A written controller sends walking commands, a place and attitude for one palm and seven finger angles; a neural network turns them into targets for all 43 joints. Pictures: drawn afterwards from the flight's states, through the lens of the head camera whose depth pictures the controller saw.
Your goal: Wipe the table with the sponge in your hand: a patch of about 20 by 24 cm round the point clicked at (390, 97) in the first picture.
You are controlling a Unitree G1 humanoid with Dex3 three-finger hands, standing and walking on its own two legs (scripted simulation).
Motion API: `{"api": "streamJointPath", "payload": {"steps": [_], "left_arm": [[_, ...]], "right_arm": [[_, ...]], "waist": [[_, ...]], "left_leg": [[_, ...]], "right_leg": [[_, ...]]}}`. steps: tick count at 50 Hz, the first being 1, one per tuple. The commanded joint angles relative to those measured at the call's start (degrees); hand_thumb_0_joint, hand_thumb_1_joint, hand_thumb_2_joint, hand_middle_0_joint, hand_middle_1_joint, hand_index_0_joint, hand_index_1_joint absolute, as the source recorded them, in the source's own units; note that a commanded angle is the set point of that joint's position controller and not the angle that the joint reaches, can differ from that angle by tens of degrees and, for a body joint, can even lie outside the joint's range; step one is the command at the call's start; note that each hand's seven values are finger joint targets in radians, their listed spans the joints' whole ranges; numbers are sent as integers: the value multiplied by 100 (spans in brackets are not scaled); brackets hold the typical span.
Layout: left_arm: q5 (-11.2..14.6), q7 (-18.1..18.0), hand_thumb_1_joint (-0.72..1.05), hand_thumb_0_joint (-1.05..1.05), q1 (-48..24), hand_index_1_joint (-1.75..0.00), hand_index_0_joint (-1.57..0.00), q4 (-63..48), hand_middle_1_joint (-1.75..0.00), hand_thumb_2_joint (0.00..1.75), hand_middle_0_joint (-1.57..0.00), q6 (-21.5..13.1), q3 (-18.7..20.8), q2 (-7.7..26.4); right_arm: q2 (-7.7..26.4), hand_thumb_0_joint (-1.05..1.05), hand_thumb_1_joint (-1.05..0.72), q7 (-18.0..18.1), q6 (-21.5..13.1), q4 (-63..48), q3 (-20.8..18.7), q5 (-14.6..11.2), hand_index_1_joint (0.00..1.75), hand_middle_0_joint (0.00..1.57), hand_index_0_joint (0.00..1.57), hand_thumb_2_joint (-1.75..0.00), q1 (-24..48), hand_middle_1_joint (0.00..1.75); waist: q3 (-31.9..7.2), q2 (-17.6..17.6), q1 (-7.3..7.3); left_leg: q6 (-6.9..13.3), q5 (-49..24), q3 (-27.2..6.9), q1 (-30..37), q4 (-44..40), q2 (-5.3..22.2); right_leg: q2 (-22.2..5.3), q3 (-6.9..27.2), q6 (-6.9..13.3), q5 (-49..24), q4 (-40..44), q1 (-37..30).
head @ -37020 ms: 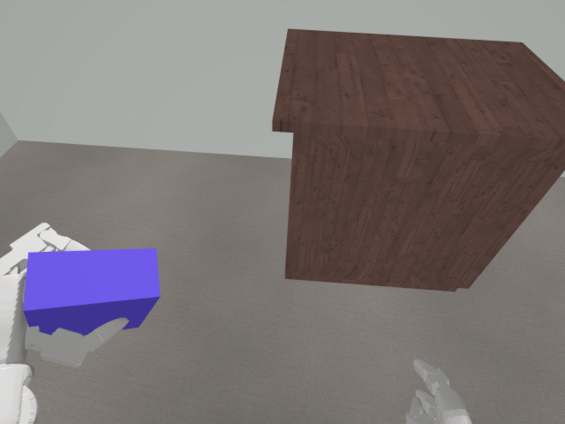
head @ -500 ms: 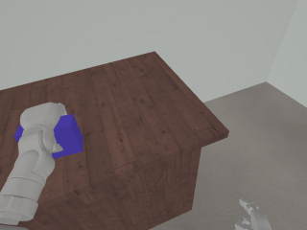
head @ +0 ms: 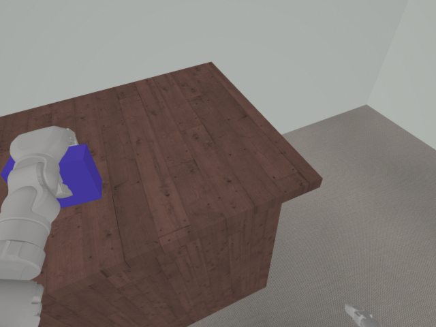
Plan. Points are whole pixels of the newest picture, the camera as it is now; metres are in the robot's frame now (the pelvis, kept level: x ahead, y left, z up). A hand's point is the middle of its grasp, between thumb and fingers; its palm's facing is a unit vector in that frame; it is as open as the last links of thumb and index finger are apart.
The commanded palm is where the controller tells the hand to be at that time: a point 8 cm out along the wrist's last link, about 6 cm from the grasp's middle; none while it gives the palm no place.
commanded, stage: wipe forward along the middle lane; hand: left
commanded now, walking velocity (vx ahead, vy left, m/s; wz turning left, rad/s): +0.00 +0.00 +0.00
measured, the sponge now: (61, 185) +0.35 +0.34 +0.09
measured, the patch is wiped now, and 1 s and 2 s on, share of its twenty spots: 1.00 1.00 1.00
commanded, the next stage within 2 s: slide back across to the first lane in 0.16 s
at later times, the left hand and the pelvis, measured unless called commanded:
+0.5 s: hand (53, 157) +0.39 +0.36 +0.13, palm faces -0.03 -0.03 -1.00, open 9.7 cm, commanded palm +0.36 +0.37 +0.18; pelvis +0.02 +0.04 +0.00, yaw +0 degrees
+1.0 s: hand (12, 168) +0.36 +0.42 +0.13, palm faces -0.06 -0.02 -1.00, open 9.7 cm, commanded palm +0.33 +0.41 +0.19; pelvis +0.04 +0.05 +0.01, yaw +2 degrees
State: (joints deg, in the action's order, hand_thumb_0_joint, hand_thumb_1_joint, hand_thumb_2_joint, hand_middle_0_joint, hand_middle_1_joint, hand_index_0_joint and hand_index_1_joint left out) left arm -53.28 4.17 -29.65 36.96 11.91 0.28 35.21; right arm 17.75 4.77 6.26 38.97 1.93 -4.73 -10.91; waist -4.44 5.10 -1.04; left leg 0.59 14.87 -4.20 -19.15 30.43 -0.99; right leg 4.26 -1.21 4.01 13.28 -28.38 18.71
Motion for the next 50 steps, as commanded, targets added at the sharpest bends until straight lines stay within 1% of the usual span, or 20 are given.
{"api": "streamJointPath", "payload": {"steps": [1,4,6,10,13,18,19,22,24,26,27,29,33,34,35,39,40,42,49,50], "left_arm": [[-408,-170,10,0,-1579,-160,-120,-42,-160,130,-120,-20,187,1489],[-389,-205,10,0,-1535,-160,-120,-77,-160,130,-120,-119,364,1577],[-383,-236,10,0,-1727,-160,-120,-25,-160,130,-120,-134,165,1406],[-415,-330,10,0,-1968,-160,-120,234,-160,130,-120,-158,239,1494],[-425,-379,10,0,-1966,-160,-120,252,-160,130,-120,-103,-3,1169],[-373,-446,10,0,-1836,-160,-120,-282,-160,130,-120,-33,253,1394],[-325,-437,10,0,-1783,-160,-120,-402,-160,130,-120,-21,470,1602],[-304,-458,10,0,-1671,-160,-120,-732,-160,130,-120,98,427,1544],[-303,-440,10,0,-1693,-160,-120,-977,-160,130,-120,150,734,1917],[-312,-417,10,0,-1609,-160,-120,-1086,-160,130,-120,238,606,1779],[-342,-392,10,0,-1607,-160,-120,-1068,-160,130,-120,300,676,1895],[-334,-316,10,0,-1783,-160,-120,-1418,-160,130,-120,321,698,1944],[-292,-182,10,0,-1246,-160,-120,-1707,-160,130,-120,363,935,2137],[-225,-112,10,0,-1335,-160,-120,-1864,-160,130,-120,345,1018,2233],[-227,-66,10,0,-1311,-160,-120,-1836,-160,130,-120,343,956,2177],[-121,137,10,0,-1285,-160,-120,-2438,-160,130,-120,223,845,1981],[-147,153,10,0,-1122,-160,-120,-2311,-160,130,-120,213,963,2104],[-151,206,10,0,-1158,-160,-120,-2442,-160,130,-120,156,822,1944],[-89,201,10,0,-803,-160,-120,-2978,-160,130,-120,6,1072,2021],[-72,179,10,0,-647,-160,-120,-2896,-160,130,-120,24,1103,2017]], "right_arm": [[709,0,-90,45,-228,-767,-281,10,30,20,20,-90,466,30],[703,0,-90,20,-226,-813,-304,6,30,20,20,-90,476,30],[722,0,-90,22,-194,-776,-314,-1,30,20,20,-90,381,30],[746,0,-90,22,-180,-689,-323,-4,30,20,20,-90,300,30],[724,0,-90,-15,-168,-704,-335,-21,30,20,20,-90,292,30],[713,0,-90,-55,-128,-803,-334,-15,30,20,20,-90,409,30],[704,0,-90,-56,-139,-858,-320,-19,30,20,20,-90,533,30],[689,0,-90,-69,-126,-876,-317,-4,30,20,20,-90,569,30],[697,0,-90,-67,-137,-925,-276,2,30,20,20,-90,714,30],[678,0,-90,-75,-142,-918,-287,20,30,20,20,-90,698,30],[689,0,-90,-79,-130,-883,-275,22,30,20,20,-90,715,30],[652,0,-90,-91,-171,-979,-239,10,30,20,20,-90,861,30],[657,0,-90,-139,-161,-992,-263,73,30,20,20,-90,820,30],[659,0,-90,-142,-175,-1048,-235,59,30,20,20,-90,927,30],[669,0,-90,-139,-168,-994,-248,68,30,20,20,-90,839,30],[617,0,-90,-142,-247,-1115,-227,47,30,20,20,-90,911,30],[663,0,-90,-138,-246,-1024,-269,75,30,20,20,-90,756,30],[669,0,-90,-135,-248,-1020,-282,71,30,20,20,-90,757,30],[636,0,-90,-176,-333,-1098,-249,98,30,20,20,-90,871,30],[651,0,-90,-171,-315,-1039,-288,133,30,20,20,-90,745,30]], "waist": [[-715,-681,37],[-923,-599,-44],[-837,-699,56],[-857,-719,56],[-974,-669,51],[-1212,-540,-50],[-1274,-515,-146],[-1186,-416,-135],[-1252,-350,-230],[-1201,-350,-198],[-1124,-264,-197],[-1208,-49,-243],[-1417,-159,-303],[-1397,-29,-317],[-1303,-129,-249],[-1368,141,-192],[-1312,98,-177],[-1261,31,-123],[-1501,224,-259],[-1541,101,-254]], "left_leg": [[338,-308,300,-294,-355,-208],[342,-481,270,-216,-376,-201],[345,-437,297,-195,-377,-195],[345,-509,250,-138,-455,-177],[328,-590,230,-27,-482,-170],[332,-955,178,200,-553,-138],[324,-1100,117,214,-602,-130],[326,-1166,149,364,-636,-126],[314,-1383,95,402,-694,-118],[310,-1441,124,500,-686,-116],[293,-1432,117,516,-717,-101],[277,-1653,49,660,-756,-93],[268,-2092,55,801,-650,-100],[264,-2224,24,831,-679,-96],[273,-2256,22,887,-654,-81],[275,-2772,-63,1224,-593,-49],[271,-2821,-100,1286,-567,-21],[243,-2860,-126,1345,-559,-12],[144,-3738,-239,1603,-486,26],[152,-3669,-212,1591,-473,18]], "right_leg": [[-370,392,-131,-323,677,-697],[-356,392,-82,-536,650,-774],[-344,302,-118,-488,673,-674],[-301,210,-82,-437,681,-583],[-293,144,-73,-472,684,-539],[-280,104,-26,-785,649,-843],[-280,102,13,-848,633,-927],[-264,53,-3,-865,648,-975],[-268,71,48,-995,626,-1111],[-265,29,21,-1034,633,-1144],[-262,21,38,-981,650,-1109],[-259,9,93,-1037,642,-1129],[-286,27,80,-1564,574,-1478],[-297,37,111,-1631,581,-1462],[-274,-6,92,-1659,589,-1430],[-271,-31,105,-1793,644,-1267],[-253,-67,95,-1726,660,-1202],[-246,-95,77,-1681,700,-1108],[-248,-59,133,-1996,685,-1241],[-256,-108,103,-1980,675,-1272]]}}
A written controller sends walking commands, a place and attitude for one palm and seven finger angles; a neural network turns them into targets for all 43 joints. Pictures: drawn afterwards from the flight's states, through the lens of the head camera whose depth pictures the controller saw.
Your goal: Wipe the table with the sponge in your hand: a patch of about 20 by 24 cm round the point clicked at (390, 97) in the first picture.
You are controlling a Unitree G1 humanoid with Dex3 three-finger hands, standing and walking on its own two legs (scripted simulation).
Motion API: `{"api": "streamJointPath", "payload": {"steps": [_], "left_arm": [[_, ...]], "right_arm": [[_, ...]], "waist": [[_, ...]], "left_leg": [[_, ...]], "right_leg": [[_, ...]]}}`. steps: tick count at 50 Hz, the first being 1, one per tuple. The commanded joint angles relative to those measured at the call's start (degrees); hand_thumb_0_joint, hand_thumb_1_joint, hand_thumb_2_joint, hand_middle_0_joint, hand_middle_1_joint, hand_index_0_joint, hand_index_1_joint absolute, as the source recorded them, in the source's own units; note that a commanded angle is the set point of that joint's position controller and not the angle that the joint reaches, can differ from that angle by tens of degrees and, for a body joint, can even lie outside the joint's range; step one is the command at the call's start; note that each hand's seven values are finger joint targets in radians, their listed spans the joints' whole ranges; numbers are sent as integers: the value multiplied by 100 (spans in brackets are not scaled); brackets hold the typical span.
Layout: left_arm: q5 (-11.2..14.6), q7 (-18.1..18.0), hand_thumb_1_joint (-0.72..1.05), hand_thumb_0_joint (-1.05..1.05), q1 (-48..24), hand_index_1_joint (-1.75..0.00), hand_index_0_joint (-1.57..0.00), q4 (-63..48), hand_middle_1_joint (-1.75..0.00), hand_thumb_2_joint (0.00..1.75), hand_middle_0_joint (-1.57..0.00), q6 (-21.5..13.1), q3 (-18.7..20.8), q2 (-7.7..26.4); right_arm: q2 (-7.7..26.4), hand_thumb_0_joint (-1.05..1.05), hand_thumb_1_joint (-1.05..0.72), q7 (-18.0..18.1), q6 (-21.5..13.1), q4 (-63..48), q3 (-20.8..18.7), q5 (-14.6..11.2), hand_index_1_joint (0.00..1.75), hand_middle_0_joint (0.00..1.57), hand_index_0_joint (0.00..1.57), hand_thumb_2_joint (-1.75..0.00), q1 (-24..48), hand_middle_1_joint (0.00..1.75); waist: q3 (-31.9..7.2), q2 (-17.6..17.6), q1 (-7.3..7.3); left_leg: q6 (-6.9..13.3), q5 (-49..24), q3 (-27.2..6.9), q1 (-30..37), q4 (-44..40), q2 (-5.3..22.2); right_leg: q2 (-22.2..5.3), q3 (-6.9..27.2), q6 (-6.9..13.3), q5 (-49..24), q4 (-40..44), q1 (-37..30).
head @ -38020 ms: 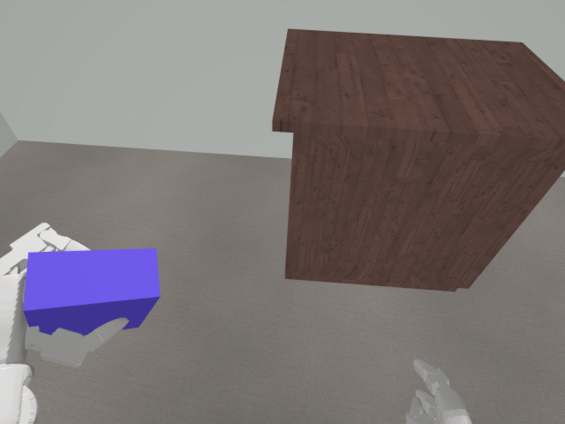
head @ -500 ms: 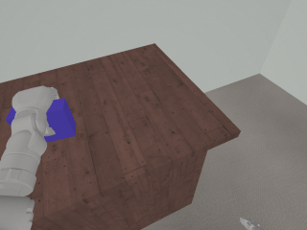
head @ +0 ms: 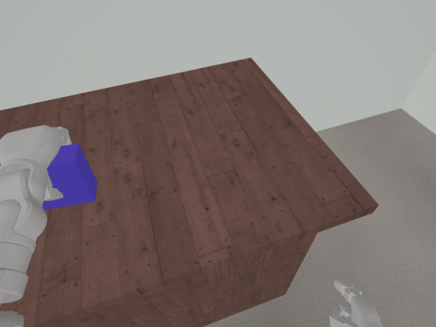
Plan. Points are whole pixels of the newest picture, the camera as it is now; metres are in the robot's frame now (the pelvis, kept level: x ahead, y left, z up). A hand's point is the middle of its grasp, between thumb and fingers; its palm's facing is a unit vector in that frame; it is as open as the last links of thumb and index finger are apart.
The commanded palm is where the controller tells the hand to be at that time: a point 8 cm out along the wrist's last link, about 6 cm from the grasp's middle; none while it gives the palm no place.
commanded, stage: wipe back along the first lane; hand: left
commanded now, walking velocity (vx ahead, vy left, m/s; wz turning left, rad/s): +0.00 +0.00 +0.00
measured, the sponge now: (53, 185) +0.32 +0.36 +0.09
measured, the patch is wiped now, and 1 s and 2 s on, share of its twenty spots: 1.00 1.00 1.00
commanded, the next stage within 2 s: lift the sponge slowly off the table in 1.62 s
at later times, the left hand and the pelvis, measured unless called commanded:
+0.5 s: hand (48, 188) +0.29 +0.33 +0.12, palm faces +0.00 -0.04 -1.00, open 9.7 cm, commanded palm +0.25 +0.32 +0.16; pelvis -0.01 +0.00 +0.00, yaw -1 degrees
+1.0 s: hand (48, 208) +0.25 +0.31 +0.12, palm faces +0.05 -0.03 -1.00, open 9.7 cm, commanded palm +0.21 +0.30 +0.15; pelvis -0.01 -0.01 +0.00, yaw -1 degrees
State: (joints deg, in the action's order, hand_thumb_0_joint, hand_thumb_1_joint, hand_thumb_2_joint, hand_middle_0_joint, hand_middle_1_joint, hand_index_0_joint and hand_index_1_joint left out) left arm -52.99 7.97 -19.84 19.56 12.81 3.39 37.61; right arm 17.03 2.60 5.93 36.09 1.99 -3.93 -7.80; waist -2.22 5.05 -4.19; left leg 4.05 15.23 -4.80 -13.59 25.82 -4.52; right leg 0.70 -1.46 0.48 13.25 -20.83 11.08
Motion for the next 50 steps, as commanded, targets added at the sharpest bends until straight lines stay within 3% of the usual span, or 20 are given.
{"api": "streamJointPath", "payload": {"steps": [1,2,4,6,9,12,14,15,18,19,23,26,28,29,30,34,36,41,46,50], "left_arm": [[-82,-216,10,0,-1513,-160,-120,-1212,-160,130,-120,-67,769,1712],[-41,-224,10,0,-1335,-160,-120,-1334,-160,130,-120,-71,757,1623],[36,-265,10,0,-909,-160,-120,-1653,-160,130,-120,-66,1029,1776],[35,-295,10,0,-872,-160,-120,-1639,-160,130,-120,19,777,1474],[53,-320,10,0,-720,-160,-120,-1855,-160,130,-120,124,768,1406],[2,-360,10,0,-625,-160,-120,-1789,-160,130,-120,254,507,1149],[-15,-359,10,0,-711,-160,-120,-1826,-160,130,-120,315,518,1183],[-51,-360,10,0,-738,-160,-120,-1649,-160,130,-120,349,449,1144],[-41,-336,10,0,-478,-160,-120,-1584,-160,130,-120,363,471,1158],[-33,-310,10,0,-559,-160,-120,-1731,-160,130,-120,355,481,1166],[-29,-263,10,0,-219,-160,-120,-1552,-160,130,-120,386,356,1005],[43,-260,10,0,181,-160,-120,-1604,-160,130,-120,372,478,1031],[78,-252,10,0,422,-160,-120,-1633,-160,130,-120,362,614,1129],[105,-244,10,0,478,-160,-120,-1856,-160,130,-120,361,626,1109],[120,-250,10,0,540,-160,-120,-1860,-160,130,-120,383,463,927],[210,-270,10,0,1009,-160,-120,-2171,-160,130,-120,446,475,806],[212,-298,10,0,1144,-160,-120,-2007,-160,130,-120,521,551,892],[291,-309,10,0,1571,-160,-120,-2315,-160,130,-120,644,260,481],[349,-329,10,0,1838,-160,-120,-2490,-160,130,-120,751,432,631],[421,-319,10,0,2219,-160,-120,-2957,-160,130,-120,816,321,444]], "right_arm": [[719,0,-90,25,-285,-749,-291,48,30,20,20,-90,450,30],[709,0,-90,7,-278,-772,-309,66,30,20,20,-90,470,30],[667,0,-90,-26,-310,-894,-255,56,30,20,20,-90,697,30],[679,0,-90,-45,-283,-811,-281,65,30,20,20,-90,586,30],[644,0,-90,-57,-317,-920,-223,40,30,20,20,-90,844,30],[664,0,-90,-42,-295,-852,-263,69,30,20,20,-90,725,30],[629,0,-90,-18,-333,-932,-178,21,30,20,20,-90,980,30],[662,0,-90,12,-318,-828,-216,44,30,20,20,-90,804,30],[661,0,-90,10,-275,-812,-221,53,30,20,20,-90,851,30],[625,0,-90,10,-318,-906,-155,9,30,20,20,-90,1047,30],[645,0,-90,10,-259,-853,-199,40,30,20,20,-90,906,30],[634,0,-90,-4,-287,-914,-188,44,30,20,20,-90,925,30],[655,0,-90,-20,-232,-917,-204,59,30,20,20,-90,923,30],[625,0,-90,-23,-252,-1005,-166,27,30,20,20,-90,1105,30],[618,0,-90,-23,-245,-1000,-176,51,30,20,20,-90,965,30],[594,0,-90,-61,-267,-1086,-167,12,30,20,20,-90,1139,30],[656,0,-90,-37,-250,-998,-210,31,30,20,20,-90,947,30],[612,0,-90,-42,-284,-1070,-208,16,30,20,20,-90,982,30],[613,0,-90,-30,-308,-1072,-197,18,30,20,20,-90,991,30],[561,0,-90,-48,-329,-1187,-174,24,30,20,20,-90,1055,30]], "waist": [[-1751,112,58],[-1794,71,24],[-1891,135,-102],[-1642,2,3],[-1556,29,-71],[-1406,-17,-21],[-1246,-31,-46],[-1244,-211,4],[-1141,-182,-31],[-1138,-17,-53],[-936,-150,-16],[-938,-128,-94],[-885,-309,-108],[-930,-148,-146],[-880,-192,-109],[-811,-199,-140],[-751,-402,-96],[-684,-474,-73],[-757,-604,-101],[-801,-472,-156]], "left_leg": [[-229,-3809,-167,1015,-13,379],[-236,-3833,-167,1053,-1,381],[-208,-3890,-151,1006,-12,373],[-265,-3722,-170,910,-45,410],[-221,-3315,-174,842,-136,406],[-236,-2973,-168,752,-168,388],[-168,-2454,-157,629,-260,367],[-161,-2308,-122,593,-246,352],[-161,-2037,-79,478,-291,325],[-140,-1991,-115,486,-328,341],[-125,-1740,-56,378,-302,333],[-115,-1762,-55,339,-279,330],[-108,-1747,-17,252,-231,307],[-91,-1779,-33,260,-249,311],[-90,-1811,-1,268,-207,304],[-80,-1749,-18,197,-186,318],[-85,-1643,25,115,-126,310],[-72,-1670,49,97,-41,309],[-64,-1618,55,38,36,293],[-52,-1739,67,82,83,290]], "right_leg": [[90,-93,439,-2027,-86,-519],[92,-90,433,-2050,-82,-546],[79,-8,457,-2202,-118,-756],[86,-117,404,-1978,-102,-546],[120,-50,459,-1699,-75,-551],[112,-126,429,-1466,-57,-451],[136,-46,482,-1215,-36,-442],[130,-121,462,-1154,-52,-419],[103,-100,446,-1086,-29,-500],[122,-19,494,-1016,-35,-508],[107,-93,433,-896,-19,-407],[94,-75,445,-953,-64,-494],[89,-48,422,-1085,-90,-544],[101,30,455,-1089,-118,-580],[89,-55,433,-1116,-131,-524],[110,44,435,-1150,-161,-504],[94,-6,385,-1130,-184,-438],[91,-4,350,-1250,-254,-367],[77,34,326,-1341,-327,-421],[67,34,324,-1467,-390,-466]]}}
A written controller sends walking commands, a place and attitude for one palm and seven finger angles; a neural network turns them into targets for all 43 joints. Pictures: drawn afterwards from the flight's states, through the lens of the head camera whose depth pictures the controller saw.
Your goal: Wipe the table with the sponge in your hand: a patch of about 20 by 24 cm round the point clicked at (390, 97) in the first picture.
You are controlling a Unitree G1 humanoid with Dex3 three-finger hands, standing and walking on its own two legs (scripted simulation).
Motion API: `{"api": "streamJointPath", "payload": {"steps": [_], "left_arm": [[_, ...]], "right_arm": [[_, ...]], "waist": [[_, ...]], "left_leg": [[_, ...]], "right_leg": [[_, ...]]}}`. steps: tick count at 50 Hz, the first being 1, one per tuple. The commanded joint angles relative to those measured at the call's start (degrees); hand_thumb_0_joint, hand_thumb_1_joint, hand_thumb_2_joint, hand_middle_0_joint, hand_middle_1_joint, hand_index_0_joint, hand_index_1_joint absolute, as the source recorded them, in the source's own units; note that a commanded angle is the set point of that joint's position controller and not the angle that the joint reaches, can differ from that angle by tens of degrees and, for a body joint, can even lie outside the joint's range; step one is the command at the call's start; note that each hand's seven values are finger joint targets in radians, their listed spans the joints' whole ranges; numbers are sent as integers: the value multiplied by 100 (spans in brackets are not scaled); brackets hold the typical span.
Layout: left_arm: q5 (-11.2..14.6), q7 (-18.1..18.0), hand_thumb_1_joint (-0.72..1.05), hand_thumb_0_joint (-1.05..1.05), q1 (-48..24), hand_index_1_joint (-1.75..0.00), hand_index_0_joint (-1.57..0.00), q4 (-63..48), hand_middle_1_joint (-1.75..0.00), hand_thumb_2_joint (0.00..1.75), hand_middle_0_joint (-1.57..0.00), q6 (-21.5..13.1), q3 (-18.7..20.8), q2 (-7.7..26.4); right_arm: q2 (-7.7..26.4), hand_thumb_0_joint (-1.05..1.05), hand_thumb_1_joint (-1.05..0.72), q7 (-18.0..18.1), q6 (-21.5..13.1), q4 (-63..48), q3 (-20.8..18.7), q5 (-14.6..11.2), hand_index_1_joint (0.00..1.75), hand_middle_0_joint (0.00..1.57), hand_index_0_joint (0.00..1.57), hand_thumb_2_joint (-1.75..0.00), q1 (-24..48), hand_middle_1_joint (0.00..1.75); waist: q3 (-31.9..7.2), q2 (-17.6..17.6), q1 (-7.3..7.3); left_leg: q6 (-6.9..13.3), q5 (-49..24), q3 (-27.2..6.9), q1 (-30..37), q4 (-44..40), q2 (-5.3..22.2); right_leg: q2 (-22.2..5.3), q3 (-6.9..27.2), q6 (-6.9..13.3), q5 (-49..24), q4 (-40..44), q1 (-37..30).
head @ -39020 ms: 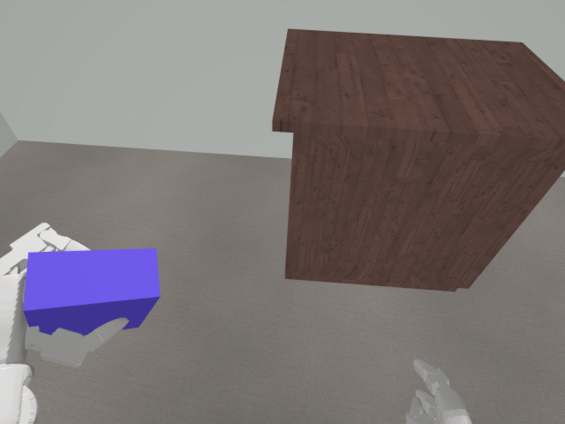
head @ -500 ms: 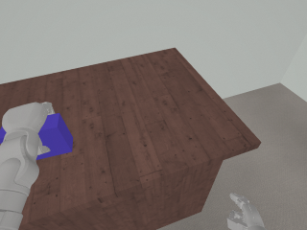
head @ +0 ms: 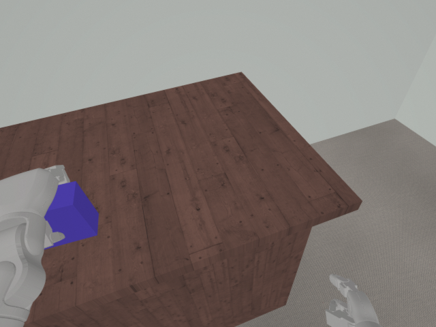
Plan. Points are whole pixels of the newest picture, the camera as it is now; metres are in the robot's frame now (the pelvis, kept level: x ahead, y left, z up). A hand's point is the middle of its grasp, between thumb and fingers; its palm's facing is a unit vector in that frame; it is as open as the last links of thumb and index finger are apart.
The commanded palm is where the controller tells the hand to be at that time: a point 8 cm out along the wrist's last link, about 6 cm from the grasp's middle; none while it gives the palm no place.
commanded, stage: wipe back along the first lane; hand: left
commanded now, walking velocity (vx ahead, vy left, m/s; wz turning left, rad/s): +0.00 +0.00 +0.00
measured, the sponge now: (53, 224) +0.25 +0.34 +0.08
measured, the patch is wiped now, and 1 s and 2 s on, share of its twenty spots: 1.00 1.00 1.00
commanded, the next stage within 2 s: lift the sponge slowly off the table in 0.62 s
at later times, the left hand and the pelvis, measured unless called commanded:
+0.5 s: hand (40, 235) +0.21 +0.31 +0.13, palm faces +0.10 -0.06 -0.99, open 9.6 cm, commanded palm +0.15 +0.30 +0.16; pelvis +0.00 +0.01 +0.00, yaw -1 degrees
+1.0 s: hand (34, 253) +0.18 +0.30 +0.12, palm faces +0.11 -0.09 -0.99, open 9.6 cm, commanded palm +0.13 +0.30 +0.18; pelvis -0.01 +0.01 +0.00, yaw -1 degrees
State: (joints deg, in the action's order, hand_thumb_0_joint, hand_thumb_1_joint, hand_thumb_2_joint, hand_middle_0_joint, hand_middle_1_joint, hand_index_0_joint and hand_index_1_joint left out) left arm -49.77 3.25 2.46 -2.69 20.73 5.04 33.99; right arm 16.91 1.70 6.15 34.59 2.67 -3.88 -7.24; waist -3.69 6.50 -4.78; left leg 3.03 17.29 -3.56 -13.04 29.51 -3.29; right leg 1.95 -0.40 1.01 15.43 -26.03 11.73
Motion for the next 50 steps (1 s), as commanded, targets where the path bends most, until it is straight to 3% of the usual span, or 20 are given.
{"api": "streamJointPath", "payload": {"steps": [1,4,5,11,14,15,18,19,21,24,26,29,35,39,40,42,45,47,49,50], "left_arm": [[102,141,10,0,53,-160,-120,-702,-160,130,-120,52,151,780],[121,129,10,0,74,-160,-120,-911,-160,130,-120,117,233,847],[136,121,10,0,233,-160,-120,-924,-160,130,-120,141,277,890],[228,100,10,0,875,-160,-120,-1463,-160,130,-120,240,195,660],[216,63,10,0,884,-160,-120,-1689,-160,130,-120,315,328,784],[201,42,10,0,906,-160,-120,-1667,-160,130,-120,335,328,784],[307,17,10,0,1461,-160,-120,-1983,-160,130,-120,335,311,646],[289,-15,10,0,1547,-160,-120,-2128,-160,130,-120,364,413,705],[321,-41,10,0,1765,-160,-120,-2076,-160,130,-120,394,439,685],[317,-78,10,0,1987,-160,-120,-2496,-160,130,-120,457,414,613],[362,-114,10,0,2087,-160,-120,-2498,-160,130,-120,500,425,607],[287,-140,10,0,1953,-160,-120,-2694,-160,130,-120,574,265,475],[261,-180,10,0,2118,-160,-120,-2956,-160,130,-120,630,64,283],[213,-188,10,0,1998,-160,-120,-3033,-160,130,-120,669,256,538],[195,-205,10,0,1743,-160,-120,-3088,-160,130,-120,657,283,616],[217,-184,10,0,1830,-160,-120,-2849,-160,130,-120,669,189,485],[161,-204,10,0,1445,-160,-120,-3134,-160,130,-120,640,343,761],[186,-164,10,0,1601,-160,-120,-2973,-160,130,-120,626,315,690],[137,-156,10,0,1481,-160,-120,-3194,-160,130,-120,625,542,983],[149,-157,10,0,1297,-160,-120,-3298,-160,130,-120,602,447,900]], "right_arm": [[571,0,-90,27,-353,-1001,-241,6,30,20,20,-90,999,30],[554,0,-90,35,-371,-1052,-210,-4,30,20,20,-90,1192,30],[561,0,-90,45,-357,-1055,-221,26,30,20,20,-90,1026,30],[498,0,-90,-14,-349,-1110,-203,17,30,20,20,-90,1123,30],[498,0,-90,-7,-351,-1134,-179,5,30,20,20,-90,1311,30],[510,0,-90,10,-336,-1119,-197,31,30,20,20,-90,1145,30],[477,0,-90,-37,-329,-1135,-208,30,30,20,20,-90,1191,30],[449,0,-90,-46,-360,-1165,-191,17,30,20,20,-90,1358,30],[462,0,-90,-47,-331,-1128,-200,25,30,20,20,-90,1233,30],[424,0,-90,-77,-342,-1196,-190,13,30,20,20,-90,1443,30],[424,0,-90,-72,-318,-1177,-192,24,30,20,20,-90,1304,30],[406,0,-90,-56,-333,-1205,-175,-6,30,20,20,-90,1498,30],[385,0,-90,-53,-402,-1260,-175,18,30,20,20,-90,1433,30],[385,0,-90,-30,-394,-1224,-146,28,30,20,20,-90,1605,30],[389,0,-90,-14,-406,-1227,-149,37,30,20,20,-90,1470,30],[378,0,-90,2,-407,-1147,-145,38,30,20,20,-90,1441,30],[363,0,-90,22,-482,-1227,-121,51,30,20,20,-90,1503,30],[371,0,-90,25,-475,-1149,-124,64,30,20,20,-90,1477,30],[370,0,-90,10,-500,-1179,-100,52,30,20,20,-90,1642,30],[349,0,-90,15,-509,-1213,-99,68,30,20,20,-90,1551,30]], "waist": [[-587,-574,-75],[-448,-649,-101],[-554,-756,-132],[-547,-667,-149],[-490,-556,-184],[-532,-687,-187],[-538,-556,-241],[-566,-584,-263],[-471,-746,-251],[-458,-491,-307],[-398,-693,-282],[-224,-472,-263],[-400,-650,-310],[-284,-508,-319],[-392,-474,-302],[-127,-485,-293],[-351,-325,-341],[-287,-438,-327],[-393,-276,-358],[-457,-277,-348]], "left_leg": [[29,-1952,-75,18,-297,198],[46,-1801,-81,-22,-303,180],[48,-1852,-68,-52,-278,174],[22,-2040,-49,1,-225,198],[16,-1936,-83,18,-259,202],[20,-2011,-54,-3,-206,201],[1,-2057,-61,49,-223,222],[3,-2072,-107,67,-218,231],[-9,-2054,-62,-25,-190,232],[-8,-2056,-96,40,-219,245],[-21,-2006,-79,-40,-225,261],[-20,-1736,-139,-21,-332,309],[-8,-1602,-152,-55,-350,309],[-7,-1477,-175,-24,-390,315],[-8,-1552,-144,-40,-350,293],[-19,-1437,-155,-44,-416,325],[-12,-1437,-190,-7,-426,297],[-16,-1523,-161,44,-410,291],[-24,-1550,-225,98,-440,289],[-22,-1655,-186,89,-412,280]], "right_leg": [[-49,-85,265,-1645,135,-462],[-15,65,286,-1603,160,-416],[-55,-54,254,-1631,109,-513],[-66,-53,225,-1849,49,-523],[-8,112,274,-1715,84,-467],[-37,-14,247,-1749,38,-473],[-49,-24,228,-1794,32,-519],[8,122,271,-1815,20,-512],[-34,13,226,-1802,7,-500],[13,154,268,-1764,25,-465],[-24,9,224,-1661,9,-453],[66,118,267,-1220,86,-238],[23,-7,247,-1053,33,-330],[71,183,280,-948,93,-294],[25,61,267,-967,52,-346],[39,16,257,-791,118,-213],[39,61,285,-757,92,-357],[30,50,274,-865,131,-349],[96,238,327,-886,129,-434],[37,80,298,-946,92,-482]]}}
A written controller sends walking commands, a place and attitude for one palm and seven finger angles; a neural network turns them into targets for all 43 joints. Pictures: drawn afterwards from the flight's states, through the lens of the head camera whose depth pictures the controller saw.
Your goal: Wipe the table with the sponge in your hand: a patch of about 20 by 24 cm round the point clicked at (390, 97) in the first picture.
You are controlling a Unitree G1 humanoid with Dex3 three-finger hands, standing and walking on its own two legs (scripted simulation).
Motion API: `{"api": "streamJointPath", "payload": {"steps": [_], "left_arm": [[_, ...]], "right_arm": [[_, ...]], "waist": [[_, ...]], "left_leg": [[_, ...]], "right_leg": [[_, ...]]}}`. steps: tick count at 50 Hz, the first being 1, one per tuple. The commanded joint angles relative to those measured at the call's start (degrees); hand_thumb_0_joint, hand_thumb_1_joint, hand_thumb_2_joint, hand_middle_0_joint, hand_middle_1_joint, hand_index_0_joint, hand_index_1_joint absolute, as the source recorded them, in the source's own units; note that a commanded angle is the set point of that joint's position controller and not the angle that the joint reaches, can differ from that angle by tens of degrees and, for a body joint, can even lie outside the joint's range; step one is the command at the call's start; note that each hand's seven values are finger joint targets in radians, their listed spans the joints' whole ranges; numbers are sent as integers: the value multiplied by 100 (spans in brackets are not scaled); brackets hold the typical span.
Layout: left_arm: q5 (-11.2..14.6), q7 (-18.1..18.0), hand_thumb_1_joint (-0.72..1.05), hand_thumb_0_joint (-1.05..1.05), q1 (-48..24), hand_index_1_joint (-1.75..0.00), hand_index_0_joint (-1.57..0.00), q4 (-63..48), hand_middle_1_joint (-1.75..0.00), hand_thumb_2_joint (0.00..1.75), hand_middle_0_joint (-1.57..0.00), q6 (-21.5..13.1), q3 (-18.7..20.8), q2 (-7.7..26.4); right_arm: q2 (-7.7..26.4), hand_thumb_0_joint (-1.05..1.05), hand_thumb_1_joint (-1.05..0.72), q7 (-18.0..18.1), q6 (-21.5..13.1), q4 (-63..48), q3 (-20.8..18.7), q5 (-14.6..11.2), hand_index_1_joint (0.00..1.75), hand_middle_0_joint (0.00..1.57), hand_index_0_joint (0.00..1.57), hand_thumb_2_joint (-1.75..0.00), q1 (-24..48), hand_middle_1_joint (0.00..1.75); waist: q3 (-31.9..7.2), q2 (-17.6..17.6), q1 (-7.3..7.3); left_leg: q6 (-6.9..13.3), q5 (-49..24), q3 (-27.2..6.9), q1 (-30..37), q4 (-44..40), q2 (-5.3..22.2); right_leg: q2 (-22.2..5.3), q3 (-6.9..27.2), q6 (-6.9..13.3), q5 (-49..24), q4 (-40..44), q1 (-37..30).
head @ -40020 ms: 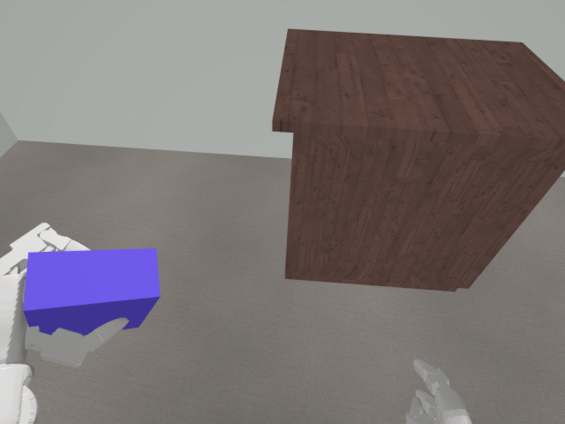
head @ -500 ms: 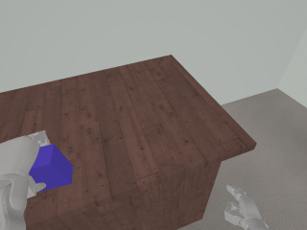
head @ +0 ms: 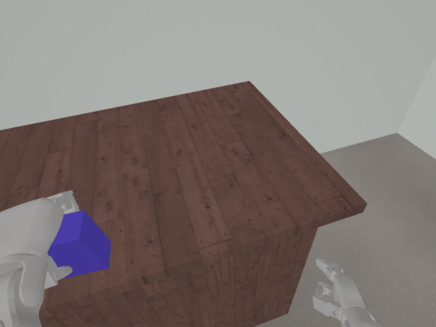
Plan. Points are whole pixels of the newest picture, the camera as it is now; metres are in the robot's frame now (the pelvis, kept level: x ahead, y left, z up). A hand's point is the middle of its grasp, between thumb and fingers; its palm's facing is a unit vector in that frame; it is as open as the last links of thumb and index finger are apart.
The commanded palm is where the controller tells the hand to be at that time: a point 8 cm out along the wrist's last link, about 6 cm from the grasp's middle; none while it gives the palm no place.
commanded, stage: lift the sponge slowly off the table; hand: left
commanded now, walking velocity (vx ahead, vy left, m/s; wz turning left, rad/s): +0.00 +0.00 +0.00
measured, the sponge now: (60, 254) +0.18 +0.30 +0.09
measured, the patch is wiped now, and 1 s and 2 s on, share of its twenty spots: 1.00 1.00 1.00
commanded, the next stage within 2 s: bring the sponge back beside the body in 1.82 s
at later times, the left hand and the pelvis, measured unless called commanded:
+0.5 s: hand (49, 243) +0.17 +0.29 +0.14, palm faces +0.11 -0.09 -0.99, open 9.6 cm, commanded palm +0.14 +0.28 +0.21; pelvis -0.01 -0.02 +0.00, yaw +1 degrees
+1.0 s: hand (46, 229) +0.17 +0.28 +0.17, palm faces +0.12 -0.05 -0.99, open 9.6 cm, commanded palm +0.14 +0.28 +0.25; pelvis -0.03 -0.04 +0.00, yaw +1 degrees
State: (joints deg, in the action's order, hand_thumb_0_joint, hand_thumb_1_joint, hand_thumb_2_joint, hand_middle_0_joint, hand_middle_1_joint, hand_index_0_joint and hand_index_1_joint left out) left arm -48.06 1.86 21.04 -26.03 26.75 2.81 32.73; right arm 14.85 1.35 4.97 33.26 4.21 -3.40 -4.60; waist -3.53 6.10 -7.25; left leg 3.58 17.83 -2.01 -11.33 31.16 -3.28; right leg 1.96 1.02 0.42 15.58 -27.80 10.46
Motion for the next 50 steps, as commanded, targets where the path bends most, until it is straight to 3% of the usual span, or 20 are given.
{"api": "streamJointPath", "payload": {"steps": [1,4,7,9,12,14,15,19,22,24,25,27,29,36,39,42,44,46,49,50], "left_arm": [[-8,-19,10,0,-449,-160,-120,-872,-160,130,-120,-6,635,959],[-38,-25,10,0,-550,-160,-120,-1365,-160,130,-120,-72,612,976],[-6,-53,10,0,-359,-160,-120,-1158,-160,130,-120,-89,594,893],[-39,-76,10,0,-676,-160,-120,-1472,-160,130,-120,-88,681,1036],[-39,-113,10,0,-787,-160,-120,-1044,-160,130,-120,-68,798,1162],[-91,-132,10,0,-1162,-160,-120,-1353,-160,130,-120,-93,959,1408],[-94,-135,10,0,-1272,-160,-120,-1303,-160,130,-120,-91,917,1422],[-83,-78,10,0,-1578,-160,-120,-1074,-160,130,-120,-69,1076,1673],[-91,-16,10,0,-1869,-160,-120,-668,-160,130,-120,-80,962,1646],[-80,43,10,0,-2060,-160,-120,-1050,-160,130,-120,-138,895,1615],[-79,52,10,0,-2069,-160,-120,-843,-160,130,-120,-135,1025,1797],[-45,124,10,0,-2085,-160,-120,-720,-160,130,-120,-161,869,1634],[-52,123,10,0,-2276,-160,-120,-746,-160,130,-120,-155,1100,1909],[40,204,10,0,-2395,-160,-120,-301,-160,130,-120,-154,1236,2058],[99,269,10,0,-2451,-160,-120,-617,-160,130,-120,-163,1287,2115],[194,333,10,0,-2291,-160,-120,-375,-160,130,-120,-176,1191,2019],[150,343,10,0,-2729,-160,-120,-578,-160,130,-120,-199,1137,2051],[150,326,10,0,-2839,-160,-120,-289,-160,130,-120,-233,1228,2183],[120,337,10,0,-3024,-160,-120,-442,-160,130,-120,-261,1347,2386],[124,322,10,0,-3089,-160,-120,-329,-160,130,-120,-273,1370,2409]], "right_arm": [[543,0,-90,48,-407,-1037,-263,12,30,20,20,-90,1259,30],[508,0,-90,15,-492,-1130,-249,-2,30,20,20,-90,1439,30],[527,0,-90,13,-491,-1020,-288,45,30,20,20,-90,1246,30],[502,0,-90,29,-533,-1098,-252,19,30,20,20,-90,1462,30],[548,0,-90,83,-488,-966,-265,55,30,20,20,-90,1274,30],[534,0,-90,104,-532,-1013,-246,20,30,20,20,-90,1493,30],[532,0,-90,129,-535,-1014,-238,57,30,20,20,-90,1398,30],[556,0,-90,179,-537,-937,-208,21,30,20,20,-90,1566,30],[583,0,-90,252,-557,-830,-213,47,30,20,20,-90,1429,30],[528,0,-90,250,-650,-940,-178,8,30,20,20,-90,1670,30],[568,0,-90,276,-640,-867,-191,56,30,20,20,-90,1496,30],[568,0,-90,279,-649,-839,-187,62,30,20,20,-90,1497,30],[568,0,-90,287,-685,-859,-163,7,30,20,20,-90,1651,30],[617,0,-90,295,-655,-766,-192,13,30,20,20,-90,1518,30],[595,0,-90,282,-676,-866,-183,-31,30,20,20,-90,1708,30],[612,0,-90,305,-652,-820,-190,27,30,20,20,-90,1501,30],[586,0,-90,329,-721,-875,-163,-60,30,20,20,-90,1673,30],[626,0,-90,368,-713,-780,-194,-19,30,20,20,-90,1479,30],[622,0,-90,391,-753,-845,-184,-48,30,20,20,-90,1691,30],[639,0,-90,406,-735,-806,-193,13,30,20,20,-90,1550,30]], "waist": [[-351,-204,-92],[-466,141,-122],[-336,-226,-109],[-419,-118,-119],[-207,-289,-124],[-415,-106,-121],[-476,-66,-158],[-325,-36,-107],[-282,18,-99],[-503,268,-100],[-482,94,-138],[-452,48,-110],[-428,173,-118],[-541,-155,-125],[-640,71,-143],[-448,-143,-147],[-425,59,-68],[-426,-213,-74],[-558,14,-126],[-626,8,-164]], "left_leg": [[-91,-1699,-354,-60,-596,304],[-85,-1723,-447,31,-648,313],[-99,-1811,-394,2,-630,317],[-75,-1684,-436,64,-667,306],[-95,-1604,-378,9,-692,289],[-76,-1594,-408,140,-674,257],[-72,-1666,-358,124,-656,217],[-85,-1468,-382,190,-695,198],[-89,-1449,-327,220,-713,172],[-76,-1425,-383,316,-727,150],[-76,-1494,-354,240,-716,143],[-81,-1475,-328,255,-733,152],[-91,-1320,-399,227,-770,151],[-115,-1453,-308,160,-678,104],[-106,-1507,-345,219,-642,86],[-96,-1399,-263,139,-633,98],[-106,-1219,-336,189,-687,106],[-115,-1167,-311,117,-679,95],[-111,-1174,-352,193,-659,71],[-112,-1247,-303,143,-619,63]], "right_leg": [[41,-69,350,-898,295,-270],[123,80,412,-928,272,-347],[67,-71,364,-1016,325,-318],[129,143,413,-939,346,-343],[70,3,383,-787,436,-286],[118,274,445,-798,457,-379],[37,104,419,-859,429,-453],[94,330,444,-630,594,-359],[32,129,409,-571,642,-318],[63,326,457,-597,621,-429],[18,151,432,-654,593,-468],[-9,94,397,-662,643,-423],[54,343,459,-483,666,-407],[-56,267,397,-711,649,-503],[-19,450,438,-812,633,-521],[-99,190,350,-735,669,-409],[-26,420,403,-445,704,-290],[-86,268,354,-394,703,-329],[-65,555,424,-380,710,-365],[-133,356,415,-489,665,-448]]}}
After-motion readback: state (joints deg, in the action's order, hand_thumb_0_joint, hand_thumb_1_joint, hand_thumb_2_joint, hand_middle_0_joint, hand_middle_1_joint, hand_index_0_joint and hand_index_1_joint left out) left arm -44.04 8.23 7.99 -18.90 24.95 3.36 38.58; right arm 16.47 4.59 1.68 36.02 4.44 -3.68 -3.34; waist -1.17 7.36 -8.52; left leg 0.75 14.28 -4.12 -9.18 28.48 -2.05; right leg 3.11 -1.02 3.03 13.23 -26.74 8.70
